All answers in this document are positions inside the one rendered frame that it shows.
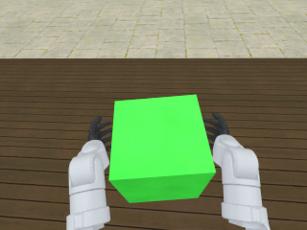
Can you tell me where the left robot hand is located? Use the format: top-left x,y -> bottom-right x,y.
87,116 -> 113,151

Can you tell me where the right robot hand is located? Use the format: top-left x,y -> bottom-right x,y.
202,112 -> 229,149

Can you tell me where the carton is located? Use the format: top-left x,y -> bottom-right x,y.
108,94 -> 216,203

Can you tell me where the robot left forearm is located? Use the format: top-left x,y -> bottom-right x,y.
66,140 -> 110,230

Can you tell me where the robot right forearm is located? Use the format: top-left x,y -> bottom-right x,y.
212,134 -> 271,230

